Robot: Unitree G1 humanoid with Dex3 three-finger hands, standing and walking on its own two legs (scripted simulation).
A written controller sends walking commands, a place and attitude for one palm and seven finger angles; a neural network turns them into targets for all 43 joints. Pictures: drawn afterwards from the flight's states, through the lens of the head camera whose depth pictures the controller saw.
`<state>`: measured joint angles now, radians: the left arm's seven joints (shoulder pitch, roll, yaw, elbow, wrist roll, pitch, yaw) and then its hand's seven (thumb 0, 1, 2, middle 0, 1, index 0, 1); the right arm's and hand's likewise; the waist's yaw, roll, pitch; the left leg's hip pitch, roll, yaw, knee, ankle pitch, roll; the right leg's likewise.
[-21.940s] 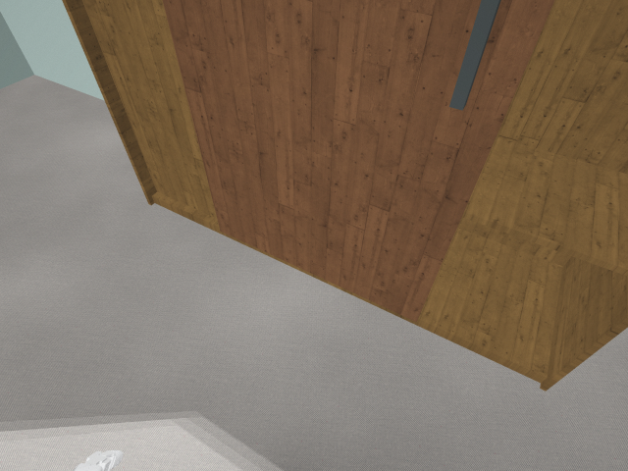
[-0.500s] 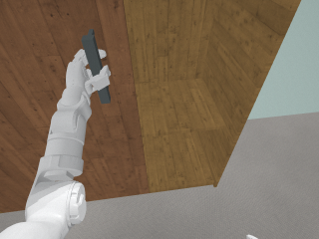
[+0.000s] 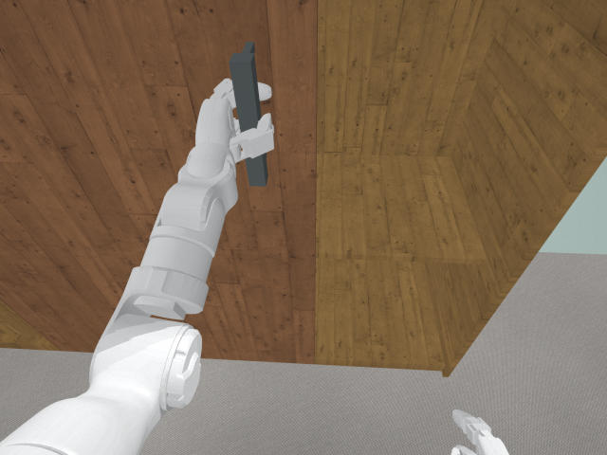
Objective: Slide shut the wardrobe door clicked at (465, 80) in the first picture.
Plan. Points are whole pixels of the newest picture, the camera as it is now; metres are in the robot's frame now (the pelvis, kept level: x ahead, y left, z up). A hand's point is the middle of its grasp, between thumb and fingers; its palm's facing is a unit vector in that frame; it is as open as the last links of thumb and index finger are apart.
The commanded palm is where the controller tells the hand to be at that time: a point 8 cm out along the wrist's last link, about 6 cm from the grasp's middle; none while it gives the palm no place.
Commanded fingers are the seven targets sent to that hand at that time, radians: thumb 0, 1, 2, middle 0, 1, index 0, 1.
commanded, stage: tug the door sideways, standing still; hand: left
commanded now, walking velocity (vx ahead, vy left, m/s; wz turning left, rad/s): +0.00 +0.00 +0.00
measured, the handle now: (254, 118) +0.51 +0.10 +0.21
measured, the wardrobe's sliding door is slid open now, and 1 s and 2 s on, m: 0.43 0.38 0.13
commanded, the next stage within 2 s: step sideways, sliding the door along in 0.08 s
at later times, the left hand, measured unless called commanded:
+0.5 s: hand (278, 141) +0.45 +0.06 +0.21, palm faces +0.04 -0.99 -0.11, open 6.4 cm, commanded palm +0.43 +0.09 +0.21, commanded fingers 0.00 0.90 0.90 -0.45 -1.40 -0.45 -1.40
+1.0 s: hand (304, 142) +0.46 +0.03 +0.20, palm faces +0.16 -0.98 -0.11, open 6.5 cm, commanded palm +0.43 +0.01 +0.21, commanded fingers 0.00 0.90 0.90 -0.45 -1.40 -0.45 -1.40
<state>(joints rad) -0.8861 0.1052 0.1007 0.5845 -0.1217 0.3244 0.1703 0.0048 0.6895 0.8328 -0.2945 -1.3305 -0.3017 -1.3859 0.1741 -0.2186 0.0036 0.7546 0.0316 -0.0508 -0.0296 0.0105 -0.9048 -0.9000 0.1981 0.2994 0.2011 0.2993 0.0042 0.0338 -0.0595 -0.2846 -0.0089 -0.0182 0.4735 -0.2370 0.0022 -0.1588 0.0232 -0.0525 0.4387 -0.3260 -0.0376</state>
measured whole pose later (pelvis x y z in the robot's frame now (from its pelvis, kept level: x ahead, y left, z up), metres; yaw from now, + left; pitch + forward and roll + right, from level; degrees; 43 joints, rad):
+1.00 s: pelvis +0.03 -0.13 -0.02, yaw +7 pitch -3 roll -1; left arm -0.87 0.18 -0.03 0.34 -0.10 -0.01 0.13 -0.08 0.72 0.85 -0.43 -1.40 -0.13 -1.37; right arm 0.03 -0.20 -0.01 0.66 0.08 -0.04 -0.02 0.01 -0.90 -0.90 0.20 0.30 0.20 0.30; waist 0.09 0.06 0.26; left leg -0.31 0.17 -0.07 0.74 -0.31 -0.05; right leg -0.34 -0.03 -0.09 0.68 -0.28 0.00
